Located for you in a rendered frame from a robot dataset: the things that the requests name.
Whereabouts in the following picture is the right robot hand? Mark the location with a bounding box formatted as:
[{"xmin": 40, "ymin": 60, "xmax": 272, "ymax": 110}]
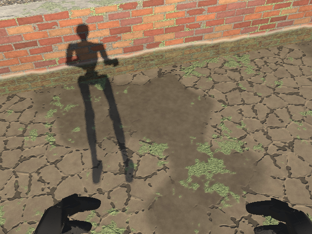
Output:
[{"xmin": 246, "ymin": 198, "xmax": 312, "ymax": 234}]

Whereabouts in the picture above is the left robot hand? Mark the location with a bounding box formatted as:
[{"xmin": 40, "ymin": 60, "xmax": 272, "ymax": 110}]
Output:
[{"xmin": 32, "ymin": 193, "xmax": 101, "ymax": 234}]

